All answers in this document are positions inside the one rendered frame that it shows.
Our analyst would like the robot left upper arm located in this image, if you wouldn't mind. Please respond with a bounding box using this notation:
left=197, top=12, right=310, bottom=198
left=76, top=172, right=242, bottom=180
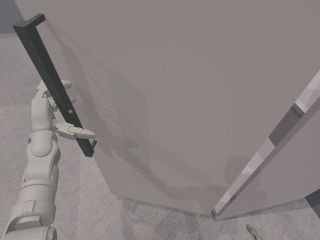
left=2, top=225, right=57, bottom=240

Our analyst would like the handle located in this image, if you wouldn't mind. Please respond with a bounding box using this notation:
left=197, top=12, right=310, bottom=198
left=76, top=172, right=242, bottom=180
left=12, top=13, right=97, bottom=158

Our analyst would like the left robot hand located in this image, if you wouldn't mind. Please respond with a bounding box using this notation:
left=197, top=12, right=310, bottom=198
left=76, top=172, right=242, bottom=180
left=30, top=80, right=96, bottom=141

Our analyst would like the right robot hand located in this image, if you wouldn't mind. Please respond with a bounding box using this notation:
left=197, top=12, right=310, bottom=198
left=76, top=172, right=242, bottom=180
left=246, top=223, right=268, bottom=240

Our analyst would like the fridge door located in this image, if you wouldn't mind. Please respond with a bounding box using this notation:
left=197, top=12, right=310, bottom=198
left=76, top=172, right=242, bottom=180
left=15, top=0, right=320, bottom=215

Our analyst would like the robot left forearm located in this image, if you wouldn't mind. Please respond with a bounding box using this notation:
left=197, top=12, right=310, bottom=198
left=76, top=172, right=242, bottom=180
left=0, top=130, right=61, bottom=240

